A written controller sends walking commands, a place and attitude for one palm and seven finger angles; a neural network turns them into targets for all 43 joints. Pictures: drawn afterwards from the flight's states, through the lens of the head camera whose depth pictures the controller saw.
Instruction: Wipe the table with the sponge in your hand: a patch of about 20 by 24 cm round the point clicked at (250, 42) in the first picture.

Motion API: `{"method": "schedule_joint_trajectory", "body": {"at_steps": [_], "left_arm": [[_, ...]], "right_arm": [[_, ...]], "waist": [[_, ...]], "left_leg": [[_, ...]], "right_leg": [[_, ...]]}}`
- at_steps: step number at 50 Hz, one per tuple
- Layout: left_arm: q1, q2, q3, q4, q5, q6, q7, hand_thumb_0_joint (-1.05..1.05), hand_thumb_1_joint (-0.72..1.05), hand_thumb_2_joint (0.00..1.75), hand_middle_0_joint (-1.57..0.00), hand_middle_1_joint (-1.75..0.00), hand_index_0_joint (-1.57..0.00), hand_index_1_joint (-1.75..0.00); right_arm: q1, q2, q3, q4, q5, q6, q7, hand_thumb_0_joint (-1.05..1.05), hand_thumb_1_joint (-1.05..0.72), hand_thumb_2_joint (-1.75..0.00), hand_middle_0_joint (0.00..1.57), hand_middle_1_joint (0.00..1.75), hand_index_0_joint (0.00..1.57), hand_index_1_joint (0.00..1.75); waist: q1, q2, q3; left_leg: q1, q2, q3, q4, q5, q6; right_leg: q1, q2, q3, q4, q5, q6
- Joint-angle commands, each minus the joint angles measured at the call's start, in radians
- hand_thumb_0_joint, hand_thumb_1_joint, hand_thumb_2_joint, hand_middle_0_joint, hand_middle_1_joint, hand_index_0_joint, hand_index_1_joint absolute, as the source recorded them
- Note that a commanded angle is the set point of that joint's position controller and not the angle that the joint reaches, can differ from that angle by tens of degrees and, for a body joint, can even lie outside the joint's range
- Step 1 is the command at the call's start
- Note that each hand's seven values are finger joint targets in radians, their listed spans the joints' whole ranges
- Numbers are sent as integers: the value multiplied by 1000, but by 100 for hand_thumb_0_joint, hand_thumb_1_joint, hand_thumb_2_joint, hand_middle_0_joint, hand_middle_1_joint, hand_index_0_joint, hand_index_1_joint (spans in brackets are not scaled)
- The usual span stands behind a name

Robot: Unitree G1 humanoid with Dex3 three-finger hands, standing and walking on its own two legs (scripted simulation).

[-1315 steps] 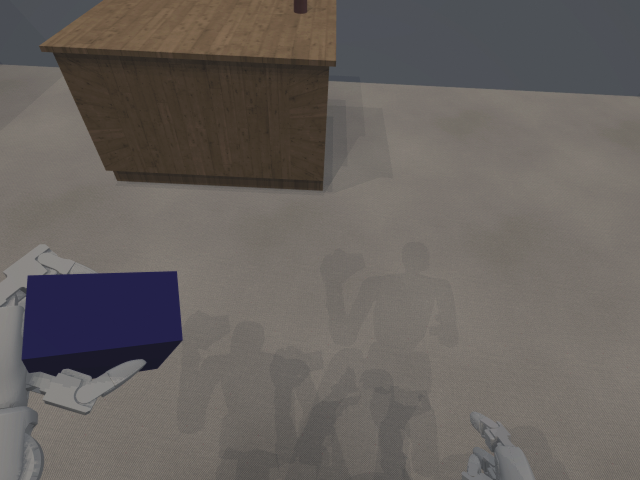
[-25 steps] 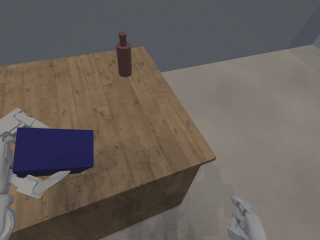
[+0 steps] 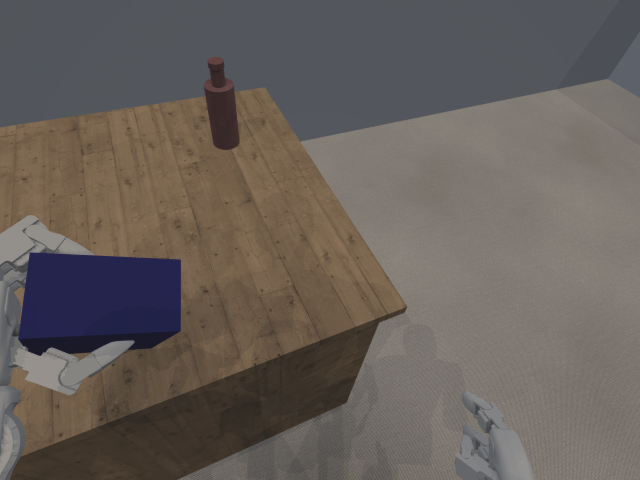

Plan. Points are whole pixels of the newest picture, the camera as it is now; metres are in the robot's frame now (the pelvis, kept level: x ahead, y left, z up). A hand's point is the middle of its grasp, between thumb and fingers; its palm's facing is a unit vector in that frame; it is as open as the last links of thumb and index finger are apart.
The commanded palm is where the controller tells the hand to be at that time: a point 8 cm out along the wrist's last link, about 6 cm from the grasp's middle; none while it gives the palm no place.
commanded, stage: shuffle to correct the standing spot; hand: left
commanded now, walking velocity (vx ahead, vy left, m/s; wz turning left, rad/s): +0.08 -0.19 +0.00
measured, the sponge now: (123, 309) +0.24 +0.22 +0.14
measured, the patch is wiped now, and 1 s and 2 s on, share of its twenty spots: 0.00 0.00 0.00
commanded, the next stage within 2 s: come to a stop and stand still in 0.54 s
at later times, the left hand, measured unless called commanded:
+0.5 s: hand (155, 277) +0.26 +0.19 +0.16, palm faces +0.32 -0.86 -0.41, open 10.0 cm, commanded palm +0.19 +0.23 +0.18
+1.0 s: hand (126, 289) +0.23 +0.20 +0.18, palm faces +0.35 -0.82 -0.46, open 10.0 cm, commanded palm +0.15 +0.24 +0.18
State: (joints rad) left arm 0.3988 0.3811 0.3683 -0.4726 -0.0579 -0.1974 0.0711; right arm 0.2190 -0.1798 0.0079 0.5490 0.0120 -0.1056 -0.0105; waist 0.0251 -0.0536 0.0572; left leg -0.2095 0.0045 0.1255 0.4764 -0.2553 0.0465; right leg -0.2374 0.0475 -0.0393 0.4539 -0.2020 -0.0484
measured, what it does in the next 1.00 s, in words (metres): stands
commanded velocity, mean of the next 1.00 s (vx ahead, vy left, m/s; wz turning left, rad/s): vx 0.03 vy -0.11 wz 0.00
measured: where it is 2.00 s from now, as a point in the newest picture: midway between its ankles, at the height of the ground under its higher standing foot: outside the picture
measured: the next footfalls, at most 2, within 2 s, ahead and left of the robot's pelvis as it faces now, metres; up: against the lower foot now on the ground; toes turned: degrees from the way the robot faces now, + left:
none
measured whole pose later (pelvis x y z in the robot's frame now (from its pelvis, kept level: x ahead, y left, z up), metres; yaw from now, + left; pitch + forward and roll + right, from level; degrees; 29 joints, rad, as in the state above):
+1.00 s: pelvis -0.01 -0.04 -0.01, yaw -1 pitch -1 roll +1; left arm 0.32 0.40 0.42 -0.40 -0.07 -0.18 0.05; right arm 0.21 -0.24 -0.03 0.57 0.05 -0.11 0.03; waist -0.01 0.05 0.09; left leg -0.29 0.04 0.08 0.62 -0.32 0.01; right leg -0.32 0.09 -0.03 0.58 -0.25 -0.10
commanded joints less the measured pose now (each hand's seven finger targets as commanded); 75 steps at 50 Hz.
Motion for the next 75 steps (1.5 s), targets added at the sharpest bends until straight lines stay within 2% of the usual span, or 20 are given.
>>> {"method": "schedule_joint_trajectory", "body": {"at_steps": [1, 12, 22, 28, 33, 38, 39, 40, 41, 42, 45, 49, 52, 54, 56, 58, 59, 62, 67, 75], "left_arm": [[-84, 153, 92, -216, -12, -46, 17, 0, 10, 130, -120, -160, -120, -160], [-37, 185, 127, -263, -42, -15, 29, 0, 10, 130, -120, -160, -120, -160], [13, 202, 151, -289, -36, -20, 24, 0, 10, 130, -120, -160, -120, -160], [59, 202, 168, -257, -49, -11, 25, 0, 10, 130, -120, -160, -120, -160], [22, 189, 141, -271, -41, -19, 22, 0, 10, 130, -120, -160, -120, -160], [-41, 171, 109, -260, -25, -14, 43, 0, 10, 130, -120, -160, -120, -160], [-951, 902, 651, -381, 107, -100, 35, 0, 10, 130, -120, -160, -120, -160], [-684, 575, 417, 1, 23, -67, 8, 0, 10, 130, -120, -160, -120, -160], [-436, 380, 308, -37, 0, -54, 11, 0, 10, 130, -120, -160, -120, -160], [-348, 235, 169, 48, 1, -35, -9, 0, 10, 130, -120, -160, -120, -160], [-65, 85, 37, -13, -25, -29, -35, 0, 10, 130, -120, -160, -120, -160], [62, 191, 123, -158, -23, -37, -8, 0, 10, 130, -120, -160, -120, -160], [17, 281, 246, -168, -23, -60, 28, 0, 10, 130, -120, -160, -120, -160], [-58, 268, 232, -202, -20, -71, 43, 0, 10, 130, -120, -160, -120, -160], [-140, 254, 194, -235, -13, -90, 55, 0, 10, 130, -120, -160, -120, -160], [-204, 238, 160, -213, 2, -96, 49, 0, 10, 130, -120, -160, -120, -160], [-219, 223, 141, -194, 7, -94, 42, 0, 10, 130, -120, -160, -120, -160], [-195, 157, 70, -153, 28, -85, 25, 0, 10, 130, -120, -160, -120, -160], [-122, 124, 48, -50, 36, -75, 19, 0, 10, 130, -120, -160, -120, -160], [-243, 184, 100, -144, 53, -108, 12, 0, 10, 130, -120, -160, -120, -160]], "right_arm": [[-91, -151, -67, -160, 4, -51, -17, 0, -90, -90, 20, 30, 20, 30], [-77, -145, -77, -157, 10, -46, -29, 0, -90, -90, 20, 30, 20, 30], [-81, -159, -87, -158, 9, -15, -32, 0, -90, -90, 20, 30, 20, 30], [-72, -150, -86, -154, 12, -2, -25, 0, -90, -90, 20, 30, 20, 30], [-107, -155, -73, -155, 7, 1, -33, 0, -90, -90, 20, 30, 20, 30], [-100, -144, -67, -147, 15, -9, -30, 0, -90, -90, 20, 30, 20, 30], [149, -132, -99, -23, -18, -106, -35, 0, -90, -90, 20, 30, 20, 30], [41, -135, -112, 8, -5, -104, -41, 0, -90, -90, 20, 30, 20, 30], [-36, -148, -100, -80, -9, -80, -21, 0, -90, -90, 20, 30, 20, 30], [-69, -153, -90, -93, -1, -73, -15, 0, -90, -90, 20, 30, 20, 30], [-53, -140, -86, -128, 38, -66, 33, 0, -90, -90, 20, 30, 20, 30], [-60, -126, -64, -151, 42, -52, 39, 0, -90, -90, 20, 30, 20, 30], [-83, -117, -45, -136, 26, -52, 2, 0, -90, -90, 20, 30, 20, 30], [-87, -103, -25, -117, 12, -66, -19, 0, -90, -90, 20, 30, 20, 30], [-109, -108, -19, -93, -1, -86, -37, 0, -90, -90, 20, 30, 20, 30], [-87, -134, -28, -90, 2, -102, -35, 0, -90, -90, 20, 30, 20, 30], [-74, -142, -34, -86, 8, -105, -31, 0, -90, -90, 20, 30, 20, 30], [-74, -137, -33, -98, 10, -113, -30, 0, -90, -90, 20, 30, 20, 30], [-73, -148, -33, -107, 10, -107, -22, 0, -90, -90, 20, 30, 20, 30], [-94, -139, -23, -131, 3, -108, -23, 0, -90, -90, 20, 30, 20, 30]], "waist": [[-11, 133, -116], [-28, 20, -179], [-27, 130, -235], [-33, -5, -229], [-18, 144, -147], [-27, 112, -186], [-33, -59, -12], [-36, 224, -64], [-5, 285, -164], [-4, 301, -169], [16, 199, -213], [27, -305, -179], [19, -239, -171], [-7, -57, -172], [-8, 194, -167], [8, 298, -160], [17, 253, -162], [3, 202, -78], [8, 38, -59], [5, 174, -75]], "left_leg": [[-27, 196, -183, -125, 16, -11], [29, 63, -88, 105, -14, -17], [72, 162, -118, 100, 448, -4], [-10, 78, -71, 140, 122, -20], [13, 177, -158, -18, 137, 19], [26, 80, -111, 33, 68, -7], [49, 25, 134, -39, 31, -49], [65, 164, -73, -75, 81, -3], [64, 215, -172, 12, 150, 45], [-28, 193, -159, 7, 111, 50], [-86, 113, -102, 24, -16, 42], [-172, -17, -71, 207, -126, -16], [-171, -12, -120, 231, -150, -28], [-46, -6, -127, 45, -71, -25], [82, 23, -151, -85, -3, -9], [34, 88, -217, -111, -5, 20], [7, 81, -195, -89, -10, 19], [-101, 76, -224, -171, -283, 23], [-112, 82, -241, -196, -272, 11], [-196, 132, -281, -287, -313, 19]], "right_leg": [[44, -75, 76, -28, 62, 13], [-5, -180, 252, -163, 89, -37], [120, -113, 105, -4, 522, 45], [154, -189, 168, -57, 581, 30], [54, -106, 135, -64, 260, 116], [118, -150, 193, -146, 295, 95], [-54, -12, 69, -173, 605, 290], [-93, -131, 67, 63, 448, 145], [-48, -139, 159, 198, 353, 108], [14, -114, 156, 214, 233, 88], [97, -111, 164, 98, 129, 101], [155, -215, 306, -185, 213, 116], [84, -256, 331, -215, 58, 20], [4, -243, 305, -190, -72, -41], [-57, -167, 238, -120, -88, -14], [-9, -117, 205, -71, -61, 39], [27, -114, 210, -95, -54, 68], [22, -98, 176, -110, -205, 30], [6, -87, 147, -120, -181, 31], [139, -64, 96, -7, -7, 41]]}}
